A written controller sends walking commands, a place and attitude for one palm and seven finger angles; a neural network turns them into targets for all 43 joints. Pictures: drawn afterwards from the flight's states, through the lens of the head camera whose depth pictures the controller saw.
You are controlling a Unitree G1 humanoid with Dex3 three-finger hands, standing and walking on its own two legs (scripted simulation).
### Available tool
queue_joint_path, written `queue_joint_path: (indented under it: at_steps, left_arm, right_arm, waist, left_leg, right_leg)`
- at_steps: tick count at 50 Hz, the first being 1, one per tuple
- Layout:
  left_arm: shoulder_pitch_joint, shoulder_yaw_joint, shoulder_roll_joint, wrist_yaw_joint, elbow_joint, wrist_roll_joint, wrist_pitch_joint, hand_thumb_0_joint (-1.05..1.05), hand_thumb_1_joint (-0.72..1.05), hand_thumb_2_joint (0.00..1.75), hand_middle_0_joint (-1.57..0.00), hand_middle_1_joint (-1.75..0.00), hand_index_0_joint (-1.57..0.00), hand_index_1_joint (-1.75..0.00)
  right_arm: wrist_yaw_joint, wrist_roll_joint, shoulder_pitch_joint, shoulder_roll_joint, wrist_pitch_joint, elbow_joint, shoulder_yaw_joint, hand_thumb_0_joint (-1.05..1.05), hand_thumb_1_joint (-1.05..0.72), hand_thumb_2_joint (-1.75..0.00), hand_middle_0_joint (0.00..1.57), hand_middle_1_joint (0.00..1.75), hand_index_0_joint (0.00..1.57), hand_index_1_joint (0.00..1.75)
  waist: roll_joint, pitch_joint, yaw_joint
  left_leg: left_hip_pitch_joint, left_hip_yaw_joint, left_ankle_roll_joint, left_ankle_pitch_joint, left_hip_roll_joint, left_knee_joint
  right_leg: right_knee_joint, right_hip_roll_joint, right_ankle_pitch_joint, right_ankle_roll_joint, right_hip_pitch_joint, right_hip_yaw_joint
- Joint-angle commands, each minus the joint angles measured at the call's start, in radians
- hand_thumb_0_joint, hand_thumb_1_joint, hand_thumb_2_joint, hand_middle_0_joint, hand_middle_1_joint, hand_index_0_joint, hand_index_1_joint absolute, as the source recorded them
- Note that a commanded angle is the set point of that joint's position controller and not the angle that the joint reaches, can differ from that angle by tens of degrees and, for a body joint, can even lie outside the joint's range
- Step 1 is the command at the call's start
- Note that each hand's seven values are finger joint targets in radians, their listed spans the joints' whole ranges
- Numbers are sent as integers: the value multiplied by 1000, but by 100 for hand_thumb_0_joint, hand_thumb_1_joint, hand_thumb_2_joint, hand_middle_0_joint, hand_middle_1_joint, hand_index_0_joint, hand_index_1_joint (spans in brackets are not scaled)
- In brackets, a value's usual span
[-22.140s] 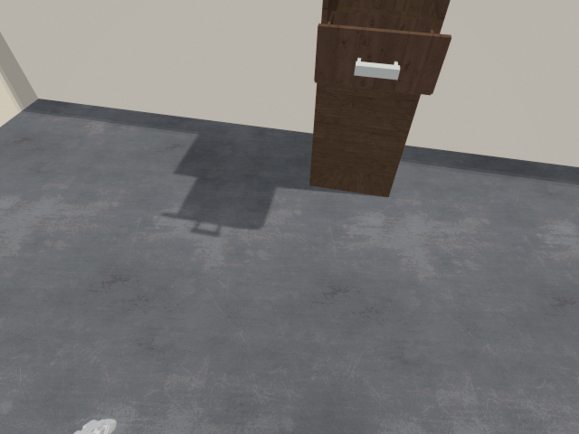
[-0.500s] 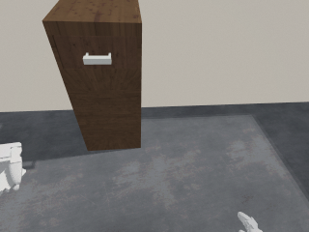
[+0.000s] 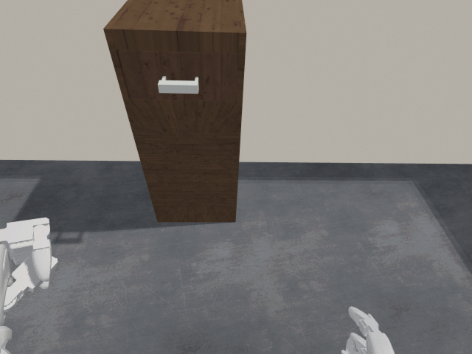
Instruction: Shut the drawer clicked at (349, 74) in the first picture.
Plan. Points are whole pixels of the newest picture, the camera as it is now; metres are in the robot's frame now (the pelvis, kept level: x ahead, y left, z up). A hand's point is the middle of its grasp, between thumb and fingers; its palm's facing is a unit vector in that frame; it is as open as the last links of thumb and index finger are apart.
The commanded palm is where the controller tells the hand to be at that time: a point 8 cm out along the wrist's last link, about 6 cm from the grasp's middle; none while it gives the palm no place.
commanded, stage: stop stepping back and stand still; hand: left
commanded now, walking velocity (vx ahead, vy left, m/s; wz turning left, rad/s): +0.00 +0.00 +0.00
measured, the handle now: (179, 83) +0.86 +0.24 +0.04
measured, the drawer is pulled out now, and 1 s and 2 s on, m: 0.00 0.00 0.00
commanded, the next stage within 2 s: let the arm hang, fingers relaxed in 0.26 s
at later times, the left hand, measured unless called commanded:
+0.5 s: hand (91, 326) +0.17 +0.25 -0.03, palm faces +0.11 -0.89 -0.44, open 3.1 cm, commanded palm none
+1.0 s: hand out of the picture -0.08 +0.19 -0.16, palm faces +0.04 -0.96 -0.27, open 5.9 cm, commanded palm none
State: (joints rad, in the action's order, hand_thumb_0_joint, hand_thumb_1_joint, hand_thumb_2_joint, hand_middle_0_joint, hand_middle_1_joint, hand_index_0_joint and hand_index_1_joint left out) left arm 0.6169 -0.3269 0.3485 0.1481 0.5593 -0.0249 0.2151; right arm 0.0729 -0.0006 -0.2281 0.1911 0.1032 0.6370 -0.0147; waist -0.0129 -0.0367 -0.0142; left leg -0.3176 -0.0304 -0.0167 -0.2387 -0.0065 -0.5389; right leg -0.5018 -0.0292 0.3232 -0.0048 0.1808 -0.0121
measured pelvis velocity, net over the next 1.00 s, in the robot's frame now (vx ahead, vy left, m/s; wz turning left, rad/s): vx -0.02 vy -0.01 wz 0.02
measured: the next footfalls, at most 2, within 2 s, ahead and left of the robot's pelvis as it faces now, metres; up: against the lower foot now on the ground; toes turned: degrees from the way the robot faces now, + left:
none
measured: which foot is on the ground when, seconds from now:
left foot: down 0.00-1.00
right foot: down 0.00-1.00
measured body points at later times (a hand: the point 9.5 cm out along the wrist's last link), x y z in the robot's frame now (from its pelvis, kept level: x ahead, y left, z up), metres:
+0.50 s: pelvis -0.02 +0.00 +0.00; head -0.02 -0.02 +0.44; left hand +0.16 +0.30 +0.00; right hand +0.14 -0.25 -0.12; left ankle +0.04 +0.10 -0.73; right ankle -0.03 -0.12 -0.73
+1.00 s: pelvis -0.02 -0.01 +0.01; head -0.01 -0.02 +0.46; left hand -0.08 +0.24 -0.14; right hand -0.04 -0.24 -0.16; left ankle +0.04 +0.10 -0.73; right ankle -0.04 -0.12 -0.73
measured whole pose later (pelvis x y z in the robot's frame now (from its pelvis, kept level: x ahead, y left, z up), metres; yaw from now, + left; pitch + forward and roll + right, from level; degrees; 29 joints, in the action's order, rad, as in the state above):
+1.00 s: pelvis -0.02 -0.01 +0.01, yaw +1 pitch -2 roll -1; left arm 0.34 -0.01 0.22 0.03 -1.17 0.01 -0.02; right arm 0.02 0.02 -0.30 0.17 -0.04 1.11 0.01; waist -0.03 0.07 0.00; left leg -0.28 -0.05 0.00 -0.14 -0.02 -0.45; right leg -0.45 -0.02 0.27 -0.02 0.15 -0.04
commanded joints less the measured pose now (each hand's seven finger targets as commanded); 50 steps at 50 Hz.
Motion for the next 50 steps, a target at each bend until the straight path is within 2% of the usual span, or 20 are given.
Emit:
queue_joint_path:
  at_steps: [1,4,8,12,17,18,19,20,22,24,27,30,31,35,37,38,39,43,48,50]
  left_arm:
    - [-69,-129,179,12,183,-9,47,0,90,90,-140,-160,-140,-160]
    - [-44,-128,178,7,242,-11,57,0,90,90,-140,-160,-140,-160]
    - [35,-148,178,14,224,-13,60,0,90,90,-140,-160,-140,-160]
    - [49,-151,173,15,192,-20,66,0,90,90,-140,-160,-140,-160]
    - [15,-140,169,15,183,-21,66,0,90,90,-140,-160,-140,-160]
    - [-136,260,42,-119,-654,49,-58,0,90,90,-140,-160,-140,-160]
    - [-164,198,62,-141,-671,59,-163,0,90,90,-136,-156,-136,-156]
    - [-171,207,44,-142,-708,62,-186,0,90,90,-132,-151,-132,-151]
    - [-234,219,47,-144,-809,63,-199,0,90,90,-124,-143,-124,-143]
    - [-292,230,65,-144,-939,63,-202,0,90,90,-116,-134,-116,-134]
    - [-373,253,78,-137,-1145,56,-214,0,90,90,-104,-121,-104,-121]
    - [-381,279,55,-134,-1317,46,-219,0,90,90,-92,-108,-92,-108]
    - [-370,283,51,-134,-1368,44,-219,0,90,90,-88,-104,-88,-104]
    - [-304,272,0,-132,-1513,44,-216,0,90,90,-72,-86,-72,-86]
    - [-292,281,1,-133,-1560,38,-214,0,90,90,-64,-78,-64,-78]
    - [-290,282,5,-132,-1577,39,-212,0,90,90,-60,-73,-60,-73]
    - [-291,286,-4,-131,-1596,37,-211,0,90,90,-56,-69,-56,-69]
    - [-274,296,-11,-126,-1650,34,-211,0,90,90,-40,-52,-40,-52]
    - [-258,299,-18,-120,-1683,32,-211,0,90,90,-20,-30,-20,-30]
    - [-260,300,-26,-118,-1688,31,-210,0,90,90,-20,-30,-20,-30]
  right_arm:
    - [19,-6,98,120,61,-165,36,0,-90,-90,20,30,20,30]
    - [13,-5,109,123,79,-175,36,0,-90,-90,20,30,20,30]
    - [3,-3,113,130,80,-180,45,0,-90,-90,20,30,20,30]
    - [2,-4,118,126,65,-177,48,0,-90,-90,20,30,20,30]
    - [13,-6,121,128,59,-175,49,0,-90,-90,20,30,20,30]
    - [-79,-13,163,267,128,82,96,0,-90,-90,20,30,20,30]
    - [-84,-18,84,283,33,87,108,0,-90,-90,20,30,20,30]
    - [-81,-9,63,248,2,76,98,0,-90,-90,20,30,20,30]
    - [-75,6,67,245,-30,67,81,0,-90,-90,20,30,20,30]
    - [-74,18,80,244,-50,85,78,0,-90,-90,20,30,20,30]
    - [-71,26,89,219,-85,145,65,0,-90,-90,20,30,20,30]
    - [-67,28,66,188,-104,212,48,0,-90,-90,20,30,20,30]
    - [-64,27,59,182,-106,233,44,0,-90,-90,20,30,20,30]
    - [-50,28,12,154,-109,300,48,0,-90,-90,20,30,20,30]
    - [-46,24,-19,151,-111,335,48,0,-90,-90,20,30,20,30]
    - [-44,21,-33,158,-112,343,52,0,-90,-90,20,30,20,30]
    - [-43,20,-50,155,-112,359,53,0,-90,-90,20,30,20,30]
    - [-39,16,-83,142,-114,404,52,0,-90,-90,20,30,20,30]
    - [-40,15,-109,115,-119,438,50,0,-90,-90,20,30,20,30]
    - [-41,17,-114,99,-120,449,48,0,-90,-90,20,30,20,30]
  waist:
    - [-99,-81,18]
    - [-117,-91,7]
    - [-49,-70,10]
    - [-43,-44,20]
    - [-49,-41,19]
    - [-80,14,61]
    - [-35,-32,40]
    - [28,-65,32]
    - [134,-44,24]
    - [174,-44,20]
    - [94,19,29]
    - [-77,55,28]
    - [-108,68,21]
    - [-161,48,8]
    - [-147,40,11]
    - [-81,41,12]
    - [-65,49,17]
    - [-46,85,17]
    - [30,111,21]
    - [55,124,24]
  left_leg:
    - [193,-102,-32,399,116,146]
    - [167,-139,-36,300,145,208]
    - [75,-83,-21,97,86,182]
    - [99,-53,-8,65,63,143]
    - [125,-60,-12,97,73,165]
    - [69,-89,-10,341,107,5]
    - [77,-86,-15,374,109,15]
    - [68,-112,-32,312,120,-1]
    - [17,-150,-58,239,113,14]
    - [11,-134,-51,207,82,6]
    - [46,-105,-29,120,45,16]
    - [49,-136,-26,55,61,104]
    - [32,-146,-28,21,68,139]
    - [26,-155,-30,-71,75,187]
    - [47,-156,-29,-70,73,191]
    - [67,-154,-31,-46,81,181]
    - [76,-149,-31,-35,81,181]
    - [92,-142,-32,-3,85,184]
    - [112,-105,-26,19,72,162]
    - [119,-90,-23,34,65,147]
  right_leg:
    - [20,46,-268,18,36,18]
    - [17,30,-135,26,8,8]
    - [124,60,-162,5,-46,46]
    - [172,79,-132,-11,24,79]
    - [166,63,-142,-3,30,60]
    - [-1,105,-233,-13,176,1]
    - [25,124,-210,-14,130,53]
    - [2,108,-138,-24,129,43]
    - [-11,92,-85,-38,107,48]
    - [18,117,-100,-57,83,79]
    - [94,151,-39,-85,128,127]
    - [113,117,53,-70,117,115]
    - [115,106,56,-63,94,105]
    - [146,99,46,-65,28,87]
    - [155,100,39,-70,25,88]
    - [164,99,28,-69,28,79]
    - [171,103,27,-69,36,78]
    - [179,101,21,-68,55,71]
    - [208,116,66,-70,84,77]
    - [223,125,80,-72,101,84]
